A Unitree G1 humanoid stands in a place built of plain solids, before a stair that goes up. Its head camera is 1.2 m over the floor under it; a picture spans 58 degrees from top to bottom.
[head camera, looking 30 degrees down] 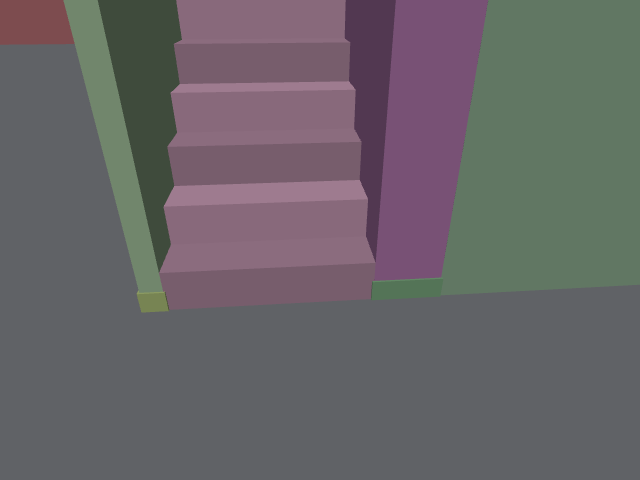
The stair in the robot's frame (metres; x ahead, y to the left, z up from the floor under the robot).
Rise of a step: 0.19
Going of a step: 0.23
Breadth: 0.90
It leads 5 degrees to the left of straight ahead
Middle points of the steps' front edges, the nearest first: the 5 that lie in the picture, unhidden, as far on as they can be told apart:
1.51 0.21 0.19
1.74 0.23 0.39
1.97 0.25 0.58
2.19 0.27 0.77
2.42 0.29 0.97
